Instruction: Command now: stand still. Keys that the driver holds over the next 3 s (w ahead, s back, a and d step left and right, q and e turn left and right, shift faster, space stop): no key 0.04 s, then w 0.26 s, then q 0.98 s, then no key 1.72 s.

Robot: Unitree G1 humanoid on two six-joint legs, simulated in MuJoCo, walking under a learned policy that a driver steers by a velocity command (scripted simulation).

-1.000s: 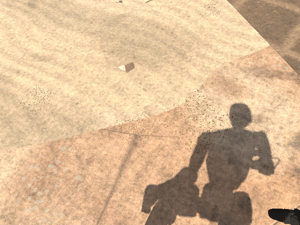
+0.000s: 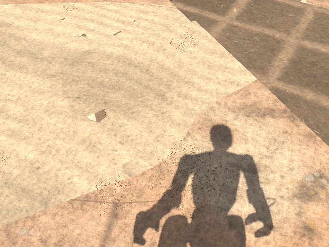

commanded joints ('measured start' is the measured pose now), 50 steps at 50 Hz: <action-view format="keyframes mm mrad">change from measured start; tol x32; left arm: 1 27 110 20 -14 0 -7 4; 50 -177 239 62 -160 -4 -14 18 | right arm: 1 -5 -108 -20 -23 0 -5 -6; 16 384 -254 -82 98 30 -114 40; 50 101 -137 -74 -278 16 43 16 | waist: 1 0 -9 -50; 13 -29 -164 111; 16 -139 278 11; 31 59 124 -69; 34 1 -313 -321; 50 -9 -126 -121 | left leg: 1 82 32 -27 -60 259 34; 7 -82 -13 -5 -26 -367 65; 14 42 -5 -7 -9 -108 118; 17 441 347 -672 -271 350 321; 27 110 143 -213 -219 706 172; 32 26 61 -260 -18 437 72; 34 -251 -153 -134 469 -508 -4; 36 -341 -22 -112 671 -378 -37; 50 -94 51 30 223 -84 -10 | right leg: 1 -41 -29 18 -88 297 -25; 7 -138 -53 90 -166 -373 -111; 13 -96 -232 339 -233 -215 -204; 19 -630 -16 26 746 -179 -24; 32 73 -10 30 -128 434 -35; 34 380 -447 502 -145 806 -274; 38 -4 -282 234 -272 220 -211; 50 -34 -318 -14 -284 269 -236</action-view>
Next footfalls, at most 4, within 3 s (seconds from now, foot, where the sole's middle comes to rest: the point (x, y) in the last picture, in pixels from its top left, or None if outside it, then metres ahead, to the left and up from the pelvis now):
0.66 right None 0.29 -0.08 -0.77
1.08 left None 0.16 0.15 -0.77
1.56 right None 0.31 -0.04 -0.77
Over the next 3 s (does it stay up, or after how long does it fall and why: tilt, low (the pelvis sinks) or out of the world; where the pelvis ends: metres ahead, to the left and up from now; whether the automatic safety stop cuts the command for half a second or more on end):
stays up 0.21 0.02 0.00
